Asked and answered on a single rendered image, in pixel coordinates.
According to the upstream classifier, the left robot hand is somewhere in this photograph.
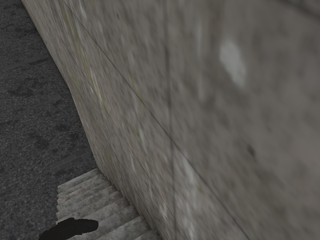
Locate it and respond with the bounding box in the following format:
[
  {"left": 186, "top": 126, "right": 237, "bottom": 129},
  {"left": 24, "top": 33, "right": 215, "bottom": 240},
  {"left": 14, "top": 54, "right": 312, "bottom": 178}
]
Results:
[{"left": 38, "top": 217, "right": 99, "bottom": 240}]

